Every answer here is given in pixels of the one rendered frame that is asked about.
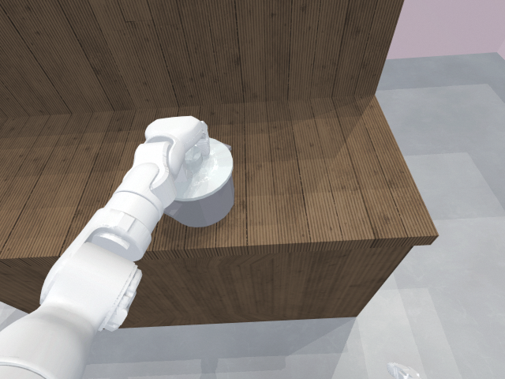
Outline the lid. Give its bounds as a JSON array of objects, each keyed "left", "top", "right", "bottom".
[{"left": 174, "top": 138, "right": 233, "bottom": 201}]

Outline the robot right hand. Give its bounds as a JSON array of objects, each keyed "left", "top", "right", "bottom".
[{"left": 387, "top": 362, "right": 420, "bottom": 379}]

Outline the robot left upper arm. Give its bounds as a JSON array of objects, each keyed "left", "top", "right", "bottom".
[{"left": 0, "top": 241, "right": 142, "bottom": 379}]

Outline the knob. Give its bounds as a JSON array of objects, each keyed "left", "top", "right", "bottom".
[{"left": 185, "top": 145, "right": 203, "bottom": 171}]

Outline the pot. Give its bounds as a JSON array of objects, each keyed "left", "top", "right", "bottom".
[{"left": 163, "top": 144, "right": 234, "bottom": 227}]

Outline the robot left hand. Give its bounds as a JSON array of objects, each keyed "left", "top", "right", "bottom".
[{"left": 145, "top": 116, "right": 210, "bottom": 183}]

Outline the robot left forearm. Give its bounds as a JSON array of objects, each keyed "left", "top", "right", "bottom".
[{"left": 39, "top": 133, "right": 185, "bottom": 305}]

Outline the table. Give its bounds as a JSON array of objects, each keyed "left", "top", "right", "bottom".
[{"left": 0, "top": 0, "right": 439, "bottom": 329}]

